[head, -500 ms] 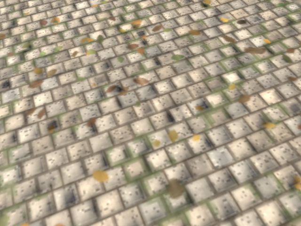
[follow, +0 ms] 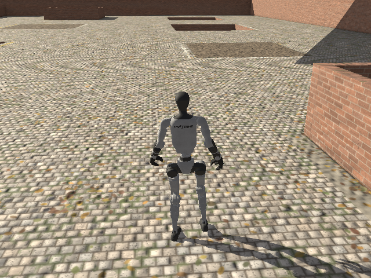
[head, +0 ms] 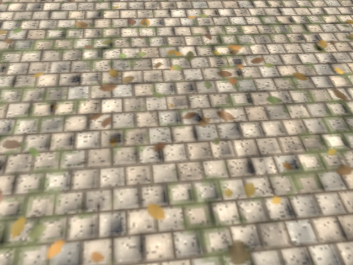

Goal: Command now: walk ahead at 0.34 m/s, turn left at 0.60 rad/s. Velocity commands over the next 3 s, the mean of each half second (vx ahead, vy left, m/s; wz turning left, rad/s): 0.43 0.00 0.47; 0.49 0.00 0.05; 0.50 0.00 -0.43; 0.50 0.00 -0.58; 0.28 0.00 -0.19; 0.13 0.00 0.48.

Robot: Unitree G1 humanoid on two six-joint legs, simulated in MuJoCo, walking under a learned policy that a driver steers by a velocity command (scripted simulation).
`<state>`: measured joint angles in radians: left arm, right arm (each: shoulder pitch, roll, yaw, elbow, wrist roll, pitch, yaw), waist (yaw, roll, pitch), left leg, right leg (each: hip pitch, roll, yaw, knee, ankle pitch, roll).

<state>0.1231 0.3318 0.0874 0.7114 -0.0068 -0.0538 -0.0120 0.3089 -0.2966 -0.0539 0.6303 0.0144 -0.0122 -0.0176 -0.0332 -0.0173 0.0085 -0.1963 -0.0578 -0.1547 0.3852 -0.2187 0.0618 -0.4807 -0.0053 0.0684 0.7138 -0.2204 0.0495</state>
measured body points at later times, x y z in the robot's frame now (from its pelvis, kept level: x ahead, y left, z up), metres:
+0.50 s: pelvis +0.19 -0.01 -0.01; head +0.23 -0.01 +0.44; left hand +0.11 +0.26 -0.13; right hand +0.46 -0.19 -0.09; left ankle +0.31 +0.18 -0.70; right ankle +0.11 -0.15 -0.75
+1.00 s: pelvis +0.46 +0.10 -0.01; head +0.48 +0.11 +0.44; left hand +0.59 +0.39 -0.10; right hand +0.56 -0.17 -0.12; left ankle +0.36 +0.17 -0.75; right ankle +0.69 +0.00 -0.69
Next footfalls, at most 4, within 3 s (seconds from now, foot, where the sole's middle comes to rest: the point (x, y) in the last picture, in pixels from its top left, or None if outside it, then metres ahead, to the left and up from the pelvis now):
0.16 right None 0.15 -0.14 -0.79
0.62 left None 0.40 0.18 -0.79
1.16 right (159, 199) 0.76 0.03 -0.79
1.64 left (115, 148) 1.02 0.24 -0.79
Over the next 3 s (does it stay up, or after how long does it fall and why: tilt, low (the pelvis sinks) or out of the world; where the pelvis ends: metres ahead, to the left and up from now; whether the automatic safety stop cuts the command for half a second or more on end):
stays up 1.31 0.00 0.00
